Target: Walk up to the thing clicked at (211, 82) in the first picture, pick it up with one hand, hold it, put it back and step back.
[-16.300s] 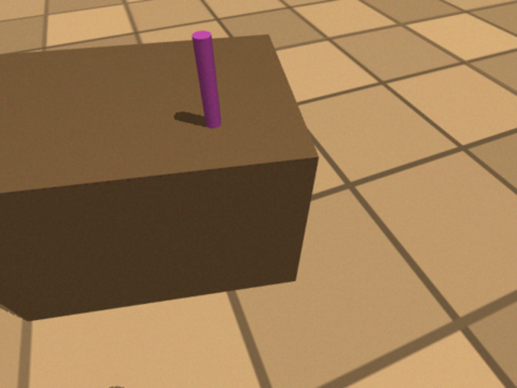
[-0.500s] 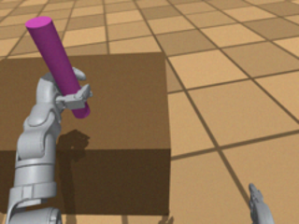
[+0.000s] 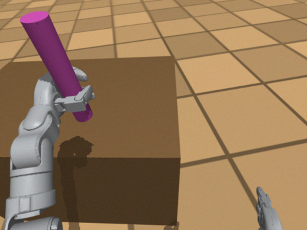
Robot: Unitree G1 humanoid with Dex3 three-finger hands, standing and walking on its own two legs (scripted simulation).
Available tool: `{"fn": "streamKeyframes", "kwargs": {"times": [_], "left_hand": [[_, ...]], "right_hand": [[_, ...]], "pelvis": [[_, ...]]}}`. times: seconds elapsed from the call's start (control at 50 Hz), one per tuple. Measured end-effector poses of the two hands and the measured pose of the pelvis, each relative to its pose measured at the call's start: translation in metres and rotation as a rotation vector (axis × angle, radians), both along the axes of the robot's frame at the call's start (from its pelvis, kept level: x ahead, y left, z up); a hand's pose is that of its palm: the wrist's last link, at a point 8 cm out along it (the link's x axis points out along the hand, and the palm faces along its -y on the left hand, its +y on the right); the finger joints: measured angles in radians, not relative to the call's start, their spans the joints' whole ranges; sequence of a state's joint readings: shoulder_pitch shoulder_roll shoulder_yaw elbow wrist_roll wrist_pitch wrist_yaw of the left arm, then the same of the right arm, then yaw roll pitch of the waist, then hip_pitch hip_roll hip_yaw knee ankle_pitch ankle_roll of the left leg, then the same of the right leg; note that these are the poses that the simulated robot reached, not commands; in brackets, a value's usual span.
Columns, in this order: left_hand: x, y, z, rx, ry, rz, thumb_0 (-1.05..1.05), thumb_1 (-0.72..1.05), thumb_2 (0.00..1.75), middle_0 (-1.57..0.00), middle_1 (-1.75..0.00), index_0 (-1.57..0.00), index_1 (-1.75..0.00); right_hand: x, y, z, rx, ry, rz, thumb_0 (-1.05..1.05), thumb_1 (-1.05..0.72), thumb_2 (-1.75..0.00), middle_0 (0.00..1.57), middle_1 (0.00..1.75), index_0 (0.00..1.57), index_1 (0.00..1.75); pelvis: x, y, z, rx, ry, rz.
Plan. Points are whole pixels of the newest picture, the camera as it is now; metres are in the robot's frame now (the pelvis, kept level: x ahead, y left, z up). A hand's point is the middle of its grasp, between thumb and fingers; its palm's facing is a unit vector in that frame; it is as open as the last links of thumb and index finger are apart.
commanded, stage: hold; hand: left
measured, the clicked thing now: (65, 77) +0.35 +0.19 +0.27
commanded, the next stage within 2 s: none
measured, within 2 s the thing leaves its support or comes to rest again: neither
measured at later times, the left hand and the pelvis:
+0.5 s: hand (81, 85) +0.34 +0.16 +0.25, palm faces +0.06 -1.00 -0.01, open 5.5 cm; pelvis +0.00 +0.00 +0.00, yaw +0 degrees
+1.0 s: hand (74, 85) +0.33 +0.17 +0.26, palm faces +0.08 -1.00 -0.01, open 5.5 cm; pelvis -0.01 +0.00 +0.00, yaw +0 degrees
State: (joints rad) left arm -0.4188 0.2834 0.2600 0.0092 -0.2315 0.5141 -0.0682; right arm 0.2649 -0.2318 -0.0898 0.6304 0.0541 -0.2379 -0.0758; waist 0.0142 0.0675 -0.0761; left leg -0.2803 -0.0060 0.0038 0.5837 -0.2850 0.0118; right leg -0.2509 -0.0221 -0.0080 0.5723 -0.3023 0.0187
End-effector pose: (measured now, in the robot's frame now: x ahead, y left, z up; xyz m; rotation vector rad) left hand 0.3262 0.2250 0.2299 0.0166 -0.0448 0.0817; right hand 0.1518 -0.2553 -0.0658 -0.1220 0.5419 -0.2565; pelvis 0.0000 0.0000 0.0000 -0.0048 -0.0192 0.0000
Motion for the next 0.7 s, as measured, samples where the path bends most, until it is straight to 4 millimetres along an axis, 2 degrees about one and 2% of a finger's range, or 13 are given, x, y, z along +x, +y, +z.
{"fn": "streamKeyframes", "kwargs": {"times": [0.26,0.4,0.7], "left_hand": [[0.002,-0.006,0.019,0.002,-0.036,-0.008,-0.02,0.06,1.24,-0.97,-1.20,-1.03,-1.21],[-0.002,-0.011,0.021,0.002,-0.014,-0.019,-0.02,0.06,1.25,-0.97,-1.20,-1.03,-1.21],[-0.009,-0.009,0.025,-0.010,-0.014,-0.003,-0.02,0.06,1.25,-0.97,-1.20,-1.03,-1.21]], "right_hand": [[0.009,-0.002,0.000,-0.001,-0.003,0.003,-0.02,0.52,-0.06,0.06,0.05,0.06,0.05],[0.012,0.001,-0.001,0.020,-0.006,0.025,-0.02,0.52,-0.06,0.06,0.05,0.06,0.05],[-0.001,-0.002,0.003,0.015,-0.013,0.026,-0.02,0.53,-0.06,0.06,0.05,0.06,0.05]], "pelvis": [[0.006,-0.001,0.001,0.001,-0.006,0.003],[0.006,-0.002,0.001,0.001,-0.008,0.005],[-0.003,-0.005,0.001,0.003,-0.015,0.006]]}}
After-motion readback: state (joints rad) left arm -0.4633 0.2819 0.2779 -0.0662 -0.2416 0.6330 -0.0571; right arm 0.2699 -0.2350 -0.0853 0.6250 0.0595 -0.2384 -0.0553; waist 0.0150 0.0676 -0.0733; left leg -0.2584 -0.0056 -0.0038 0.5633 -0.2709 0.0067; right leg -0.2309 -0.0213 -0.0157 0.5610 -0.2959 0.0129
